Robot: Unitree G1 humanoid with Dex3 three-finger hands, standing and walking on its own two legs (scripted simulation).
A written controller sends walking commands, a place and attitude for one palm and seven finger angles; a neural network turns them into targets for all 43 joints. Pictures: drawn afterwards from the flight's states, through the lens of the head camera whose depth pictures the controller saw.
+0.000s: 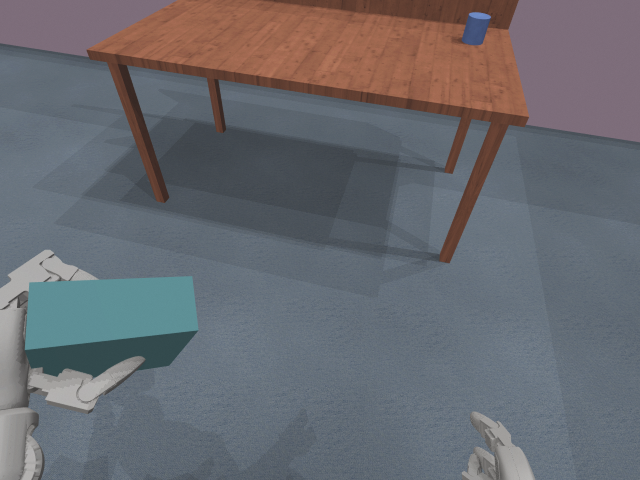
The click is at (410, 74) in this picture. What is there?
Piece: table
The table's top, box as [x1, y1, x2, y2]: [87, 0, 528, 126]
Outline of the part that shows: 87,49 90,59 520,126 524,126 528,118 508,31 506,29 488,27 482,44 469,45 461,41 465,25 464,24 266,0 177,0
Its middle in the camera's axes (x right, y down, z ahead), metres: -0.01 -0.76 +1.50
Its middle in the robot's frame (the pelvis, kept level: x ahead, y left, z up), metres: +1.62 +0.10 -0.08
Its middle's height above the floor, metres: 0.69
